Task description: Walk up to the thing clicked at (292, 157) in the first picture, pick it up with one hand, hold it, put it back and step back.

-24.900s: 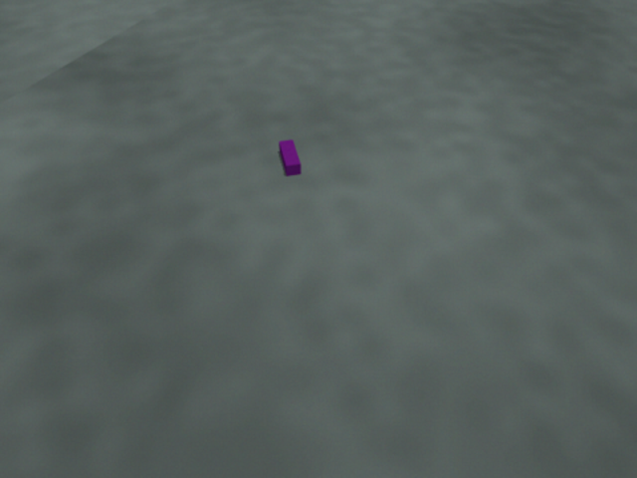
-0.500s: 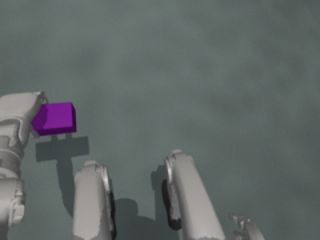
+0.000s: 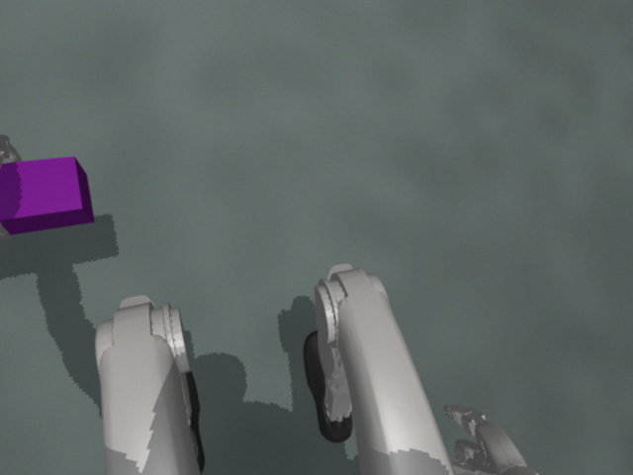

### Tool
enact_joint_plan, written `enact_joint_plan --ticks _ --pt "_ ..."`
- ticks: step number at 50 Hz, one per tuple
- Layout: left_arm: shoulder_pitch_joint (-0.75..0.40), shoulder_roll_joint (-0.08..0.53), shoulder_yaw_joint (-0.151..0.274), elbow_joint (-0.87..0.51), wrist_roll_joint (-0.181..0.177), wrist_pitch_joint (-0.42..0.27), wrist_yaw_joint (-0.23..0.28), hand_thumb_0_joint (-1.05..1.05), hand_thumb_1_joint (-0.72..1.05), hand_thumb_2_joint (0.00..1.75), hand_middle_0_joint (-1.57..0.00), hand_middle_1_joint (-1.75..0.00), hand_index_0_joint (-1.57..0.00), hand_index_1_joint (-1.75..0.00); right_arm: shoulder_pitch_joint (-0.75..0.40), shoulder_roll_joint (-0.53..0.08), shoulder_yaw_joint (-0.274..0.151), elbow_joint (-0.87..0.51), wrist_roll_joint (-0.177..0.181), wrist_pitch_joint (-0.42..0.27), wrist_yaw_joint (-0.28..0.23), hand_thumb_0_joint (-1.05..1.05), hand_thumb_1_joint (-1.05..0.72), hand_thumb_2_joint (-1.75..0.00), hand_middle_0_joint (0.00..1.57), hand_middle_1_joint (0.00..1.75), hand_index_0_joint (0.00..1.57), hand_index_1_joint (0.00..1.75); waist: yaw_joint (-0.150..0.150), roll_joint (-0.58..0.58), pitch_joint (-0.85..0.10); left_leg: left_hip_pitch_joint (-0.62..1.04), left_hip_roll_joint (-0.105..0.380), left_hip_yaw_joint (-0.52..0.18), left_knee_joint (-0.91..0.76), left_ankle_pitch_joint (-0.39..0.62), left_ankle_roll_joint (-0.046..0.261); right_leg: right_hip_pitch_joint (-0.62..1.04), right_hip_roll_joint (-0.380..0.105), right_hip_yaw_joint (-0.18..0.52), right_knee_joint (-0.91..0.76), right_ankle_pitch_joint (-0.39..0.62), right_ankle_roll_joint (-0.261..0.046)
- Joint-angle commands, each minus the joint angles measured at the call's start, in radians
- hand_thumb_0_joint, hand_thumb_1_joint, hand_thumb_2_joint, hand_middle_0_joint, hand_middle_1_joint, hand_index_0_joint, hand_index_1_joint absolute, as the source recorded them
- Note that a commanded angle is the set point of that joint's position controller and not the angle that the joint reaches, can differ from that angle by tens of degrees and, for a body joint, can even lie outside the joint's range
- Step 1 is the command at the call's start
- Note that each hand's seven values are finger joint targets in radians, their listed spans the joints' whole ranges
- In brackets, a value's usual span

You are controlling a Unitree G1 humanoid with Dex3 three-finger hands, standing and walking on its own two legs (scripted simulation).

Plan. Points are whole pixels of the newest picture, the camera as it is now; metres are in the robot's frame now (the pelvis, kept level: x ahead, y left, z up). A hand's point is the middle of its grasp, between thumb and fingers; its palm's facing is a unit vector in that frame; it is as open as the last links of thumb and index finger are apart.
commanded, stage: crouch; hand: left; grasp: from above
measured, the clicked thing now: out of the picture +0.46 +0.33 -0.20
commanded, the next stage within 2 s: lower in 0.44 s
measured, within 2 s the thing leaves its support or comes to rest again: rests again in 1.42 s
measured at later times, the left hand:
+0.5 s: hand out of the picture +0.46 +0.34 -0.22, palm faces -0.46 -0.08 -0.88, open 9.9 cm
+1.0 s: hand (14, 210) +0.46 +0.34 -0.27, palm faces -0.46 -0.11 -0.88, open 9.8 cm
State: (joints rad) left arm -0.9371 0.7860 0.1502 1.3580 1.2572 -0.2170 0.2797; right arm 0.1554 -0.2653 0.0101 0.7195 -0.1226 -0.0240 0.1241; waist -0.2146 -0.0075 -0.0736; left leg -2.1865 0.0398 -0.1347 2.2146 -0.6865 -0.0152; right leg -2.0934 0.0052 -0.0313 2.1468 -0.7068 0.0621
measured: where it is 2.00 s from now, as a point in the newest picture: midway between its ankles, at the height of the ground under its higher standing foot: (259, 422)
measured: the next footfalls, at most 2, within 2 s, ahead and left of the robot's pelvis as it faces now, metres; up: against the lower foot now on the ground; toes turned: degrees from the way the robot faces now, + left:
none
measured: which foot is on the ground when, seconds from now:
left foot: down 0.00-1.00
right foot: down 0.00-1.00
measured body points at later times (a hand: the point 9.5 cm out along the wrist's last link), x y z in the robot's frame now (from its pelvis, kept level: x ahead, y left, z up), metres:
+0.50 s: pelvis -0.01 +0.00 -0.05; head +0.25 +0.08 +0.31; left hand +0.48 +0.34 -0.17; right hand +0.03 -0.27 -0.15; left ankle +0.07 +0.13 -0.36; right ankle +0.09 -0.14 -0.36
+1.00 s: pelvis +0.00 +0.01 -0.08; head +0.27 +0.10 +0.27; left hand +0.48 +0.34 -0.22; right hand +0.05 -0.27 -0.16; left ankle +0.07 +0.13 -0.36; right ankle +0.09 -0.14 -0.36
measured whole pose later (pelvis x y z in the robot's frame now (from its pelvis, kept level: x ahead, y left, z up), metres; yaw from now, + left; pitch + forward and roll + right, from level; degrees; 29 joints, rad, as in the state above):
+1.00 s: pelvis +0.00 +0.01 -0.08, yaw -5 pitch +32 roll -12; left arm -1.00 0.98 0.21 1.50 1.34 -0.33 0.37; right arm 0.10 -0.28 0.14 0.70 -0.19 -0.01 0.15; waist -0.27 -0.08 0.06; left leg -2.38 0.02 -0.22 2.49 -0.70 -0.01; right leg -2.24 0.04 -0.07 2.37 -0.71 0.07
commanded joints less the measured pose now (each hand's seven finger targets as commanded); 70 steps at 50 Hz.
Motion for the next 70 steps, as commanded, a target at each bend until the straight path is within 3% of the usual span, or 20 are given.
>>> enact_joint_plan --ticks 1,2,4,6,8,10,13,18,23,28,33,38,43,46,52,55,59,63,68,70 --pt "-0.333 0.339 0.058 -0.149 0.000 -0.026 0.048 0.00 0.76 0.75 -0.91 -0.94 -1.03 -0.82 0.234 -0.243 -0.069 -0.003 -0.009 0.002 -0.001 0.00 -0.90 -0.90 0.20 0.30 0.20 0.30 -0.002 0.289 -0.699 0.560 -0.016 0.084 -0.177 0.267 0.035 0.292 0.023 -0.089 -0.189 0.281 -0.084" --pt "-0.341 0.348 0.061 -0.157 0.003 -0.031 0.052 0.00 0.78 0.74 -0.92 -0.94 -1.04 -0.82 0.227 -0.245 -0.064 -0.002 -0.010 0.004 0.000 0.00 -0.90 -0.90 0.20 0.30 0.20 0.30 0.011 0.307 -0.704 0.573 -0.014 0.079 -0.174 0.274 0.032 0.268 0.025 -0.093 -0.173 0.280 -0.088" --pt "-0.364 0.376 0.074 -0.159 0.012 -0.042 0.060 0.00 0.77 0.73 -0.93 -0.92 -1.04 -0.80 0.230 -0.254 -0.059 -0.003 -0.014 0.008 0.002 0.00 -0.90 -0.90 0.20 0.30 0.20 0.30 0.005 0.334 -0.724 0.588 -0.013 0.072 -0.163 0.282 0.029 0.250 0.028 -0.103 -0.152 0.283 -0.089" --pt "-0.360 0.360 0.065 -0.139 0.016 -0.046 0.067 0.00 0.79 0.72 -0.94 -0.92 -1.05 -0.80 0.229 -0.259 -0.056 -0.004 -0.019 0.009 0.005 0.00 -0.90 -0.90 0.20 0.30 0.20 0.30 -0.007 0.351 -0.704 0.592 -0.013 0.066 -0.156 0.270 0.026 0.213 0.026 -0.112 -0.135 0.268 -0.090" --pt "-0.385 0.401 0.085 -0.136 0.026 -0.053 0.080 0.00 0.80 0.73 -0.95 -0.91 -1.06 -0.79 0.223 -0.259 -0.047 -0.004 -0.023 0.010 0.007 0.00 -0.90 -0.90 0.20 0.30 0.20 0.30 -0.007 0.364 -0.701 0.556 -0.015 0.067 -0.149 0.230 0.027 0.214 0.029 -0.118 -0.124 0.248 -0.091" --pt "-0.361 0.383 0.070 -0.090 0.032 -0.046 0.085 0.00 0.79 0.73 -0.94 -0.91 -1.05 -0.79 0.226 -0.261 -0.038 -0.002 -0.026 0.012 0.008 0.00 -0.90 -0.90 0.20 0.30 0.20 0.30 -0.011 0.347 -0.675 0.550 -0.015 0.069 -0.136 0.217 0.029 0.197 0.028 -0.119 -0.123 0.239 -0.089" --pt "-0.411 0.437 0.086 -0.108 0.041 -0.048 0.096 0.00 0.80 0.74 -0.96 -0.89 -1.06 -0.79 0.220 -0.270 -0.030 0.000 -0.030 0.012 0.009 0.00 -0.90 -0.90 0.20 0.30 0.20 0.30 -0.017 0.382 -0.671 0.515 -0.017 0.071 -0.125 0.194 0.028 0.186 0.029 -0.123 -0.102 0.229 -0.091" --pt "-0.424 0.426 0.061 -0.089 0.043 -0.044 0.099 0.00 0.80 0.70 -0.97 -0.86 -1.07 -0.76 0.207 -0.267 -0.019 0.002 -0.031 0.011 0.007 0.00 -0.90 -0.90 0.20 0.30 0.20 0.30 -0.025 0.375 -0.659 0.474 -0.016 0.072 -0.105 0.151 0.031 0.169 0.038 -0.130 -0.092 0.204 -0.092" --pt "-0.424 0.441 0.056 -0.072 0.042 -0.039 0.089 0.00 0.80 0.73 -0.99 -0.84 -1.08 -0.75 0.203 -0.278 -0.007 -0.001 -0.031 0.010 0.006 0.00 -0.90 -0.90 0.20 0.30 0.20 0.30 -0.037 0.370 -0.640 0.464 -0.014 0.061 -0.085 0.179 0.030 0.151 0.037 -0.136 -0.065 0.230 -0.091" --pt "-0.413 0.449 0.056 -0.084 0.033 -0.039 0.077 0.00 0.78 0.72 -1.02 -0.82 -1.09 -0.75 0.199 -0.279 0.002 -0.005 -0.030 0.013 0.009 0.00 -0.90 -0.90 0.20 0.30 0.20 0.30 -0.027 0.399 -0.626 0.459 -0.016 0.060 -0.077 0.195 0.026 0.148 0.038 -0.138 -0.050 0.243 -0.093" --pt "-0.372 0.434 0.041 -0.023 0.030 -0.052 0.069 0.00 0.76 0.72 -1.01 -0.81 -1.08 -0.74 0.199 -0.285 0.017 -0.008 -0.038 0.017 0.014 0.00 -0.90 -0.90 0.20 0.30 0.20 0.30 -0.054 0.356 -0.586 0.436 -0.015 0.050 -0.036 0.232 0.030 0.143 0.040 -0.147 -0.030 0.269 -0.086" --pt "-0.406 0.495 0.074 -0.071 0.032 -0.090 0.087 0.00 0.80 0.76 -1.06 -0.79 -1.11 -0.74 0.189 -0.290 0.033 -0.007 -0.053 0.022 0.015 0.00 -0.90 -0.90 0.20 0.30 0.20 0.30 -0.044 0.383 -0.655 0.447 -0.011 0.053 0.004 0.285 0.033 0.191 0.051 -0.149 -0.015 0.317 -0.080" --pt "-0.387 0.512 0.090 -0.031 0.049 -0.110 0.121 0.00 0.86 0.75 -1.11 -0.79 -1.16 -0.74 0.167 -0.302 0.038 -0.010 -0.061 0.021 0.016 0.00 -0.90 -0.90 0.20 0.30 0.20 0.30 -0.050 0.401 -0.586 0.436 -0.009 0.050 0.012 0.233 0.027 0.134 0.055 -0.166 -0.001 0.263 -0.089" --pt "-0.380 0.540 0.111 -0.051 0.063 -0.112 0.147 0.00 0.86 0.77 -1.12 -0.77 -1.17 -0.72 0.162 -0.306 0.042 -0.010 -0.067 0.022 0.017 0.00 -0.90 -0.90 0.20 0.30 0.20 0.30 -0.040 0.436 -0.625 0.462 -0.009 0.047 0.014 0.257 0.024 0.145 0.056 -0.171 0.020 0.285 -0.089" --pt "-0.370 0.503 0.076 0.036 0.072 -0.095 0.180 0.00 0.81 0.76 -1.07 -0.74 -1.11 -0.69 0.151 -0.306 0.059 -0.004 -0.078 0.008 0.019 0.00 -0.89 -0.89 0.20 0.30 0.20 0.30 -0.075 0.402 -0.563 0.429 -0.005 0.035 0.039 0.241 0.030 0.110 0.061 -0.183 0.030 0.277 -0.085" --pt "-0.386 0.534 0.084 0.040 0.071 -0.089 0.196 0.00 0.78 0.72 -1.03 -0.74 -1.09 -0.68 0.148 -0.315 0.066 -0.007 -0.080 -0.001 0.017 0.00 -0.89 -0.89 0.20 0.30 0.20 0.30 -0.073 0.418 -0.564 0.417 -0.005 0.033 0.039 0.237 0.028 0.121 0.061 -0.185 0.032 0.280 -0.084" --pt "-0.384 0.529 0.074 0.075 0.067 -0.080 0.200 0.00 0.80 0.75 -1.04 -0.76 -1.10 -0.70 0.149 -0.322 0.075 -0.009 -0.084 -0.018 0.019 0.00 -0.89 -0.89 0.20 0.30 0.20 0.30 -0.095 0.395 -0.528 0.397 -0.003 0.027 0.054 0.232 0.028 0.115 0.064 -0.193 0.037 0.278 -0.084" --pt "-0.377 0.559 0.081 0.068 0.058 -0.078 0.210 0.00 0.79 0.74 -1.05 -0.75 -1.11 -0.69 0.138 -0.325 0.088 -0.016 -0.084 -0.029 0.019 0.00 -0.90 -0.90 0.20 0.30 0.20 0.30 -0.081 0.419 -0.535 0.400 0.000 0.024 0.050 0.238 0.025 0.136 0.068 -0.195 0.041 0.287 -0.084" --pt "-0.372 0.556 0.074 0.067 0.071 -0.078 0.215 0.00 0.80 0.74 -1.05 -0.76 -1.11 -0.70 0.138 -0.335 0.097 -0.023 -0.095 -0.039 0.022 0.00 -0.90 -0.90 0.20 0.30 0.20 0.30 -0.101 0.469 -0.529 0.454 0.005 0.007 0.055 0.274 0.015 0.111 0.069 -0.209 0.063 0.300 -0.086" --pt "-0.359 0.578 0.082 0.061 0.071 -0.080 0.221 0.00 0.80 0.73 -1.05 -0.76 -1.11 -0.70 0.126 -0.337 0.101 -0.025 -0.092 -0.039 0.023 0.00 -0.90 -0.90 0.20 0.30 0.20 0.30 -0.085 0.485 -0.554 0.464 0.006 0.006 0.054 0.293 0.013 0.123 0.071 -0.207 0.070 0.315 -0.087"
